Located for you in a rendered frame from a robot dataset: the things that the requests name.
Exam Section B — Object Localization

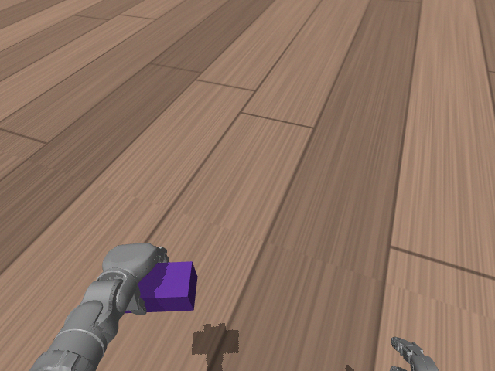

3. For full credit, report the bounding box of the left robot hand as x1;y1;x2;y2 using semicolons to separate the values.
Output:
102;243;169;315

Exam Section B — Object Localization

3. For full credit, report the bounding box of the left robot arm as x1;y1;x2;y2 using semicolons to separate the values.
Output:
29;268;137;371

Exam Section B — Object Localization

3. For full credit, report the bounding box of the carton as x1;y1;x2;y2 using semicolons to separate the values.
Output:
125;261;197;313

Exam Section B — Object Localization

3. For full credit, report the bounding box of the right robot hand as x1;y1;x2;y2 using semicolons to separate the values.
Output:
390;337;439;371

